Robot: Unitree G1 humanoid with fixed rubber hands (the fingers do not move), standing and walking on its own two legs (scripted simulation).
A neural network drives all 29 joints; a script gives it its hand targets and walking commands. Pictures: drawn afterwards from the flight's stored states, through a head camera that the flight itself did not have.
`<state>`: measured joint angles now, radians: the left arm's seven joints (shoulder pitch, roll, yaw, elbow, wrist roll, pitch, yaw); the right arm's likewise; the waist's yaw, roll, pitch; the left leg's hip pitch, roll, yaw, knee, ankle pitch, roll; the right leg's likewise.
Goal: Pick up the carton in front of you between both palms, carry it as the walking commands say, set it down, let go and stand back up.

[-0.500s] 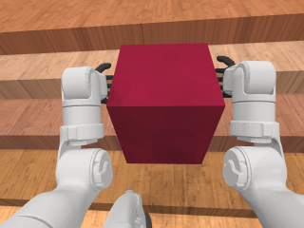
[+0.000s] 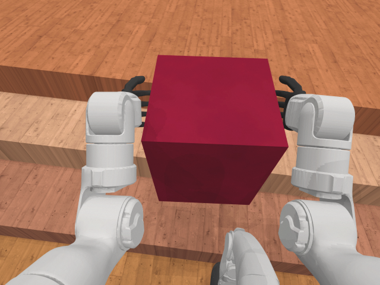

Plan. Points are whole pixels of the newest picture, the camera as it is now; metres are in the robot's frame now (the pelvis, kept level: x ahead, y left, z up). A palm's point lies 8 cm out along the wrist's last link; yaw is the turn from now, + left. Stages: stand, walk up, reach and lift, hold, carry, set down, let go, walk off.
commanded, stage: carry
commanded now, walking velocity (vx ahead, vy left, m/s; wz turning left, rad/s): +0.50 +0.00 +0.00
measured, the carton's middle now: (207, 137) +0.38 +0.00 +0.10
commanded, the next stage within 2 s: none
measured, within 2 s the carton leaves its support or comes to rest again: neither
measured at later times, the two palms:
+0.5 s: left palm out of the picture +0.67 +0.17 +0.37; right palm out of the picture +0.67 -0.13 +0.35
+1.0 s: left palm out of the picture +0.96 +0.18 +0.52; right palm out of the picture +0.97 -0.12 +0.53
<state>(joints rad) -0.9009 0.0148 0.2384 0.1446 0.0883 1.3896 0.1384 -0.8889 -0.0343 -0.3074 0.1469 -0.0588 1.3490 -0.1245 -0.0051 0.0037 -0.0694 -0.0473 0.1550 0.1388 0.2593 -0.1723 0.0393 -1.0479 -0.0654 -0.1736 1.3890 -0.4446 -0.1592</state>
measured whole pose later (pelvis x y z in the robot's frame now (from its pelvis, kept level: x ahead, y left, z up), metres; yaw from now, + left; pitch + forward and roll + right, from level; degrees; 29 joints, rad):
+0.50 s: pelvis +0.29 +0.03 +0.16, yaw +1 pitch +4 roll +4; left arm -0.94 0.05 0.31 0.21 0.05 1.41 0.13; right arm -0.98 -0.04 -0.25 0.25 -0.07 1.39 -0.14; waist -0.03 0.02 -0.09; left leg -1.02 0.04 0.18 1.29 -0.39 0.14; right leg 0.02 -0.15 -0.12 0.28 -0.19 -0.03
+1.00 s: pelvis +0.59 +0.01 +0.32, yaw +0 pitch +5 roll -5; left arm -0.98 0.04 0.24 0.25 0.08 1.42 0.15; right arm -0.95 -0.05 -0.33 0.23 -0.08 1.40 -0.11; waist 0.02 0.00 -0.10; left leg -0.04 0.15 0.13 0.26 -0.16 0.03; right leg -1.02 -0.05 -0.19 1.38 -0.42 -0.16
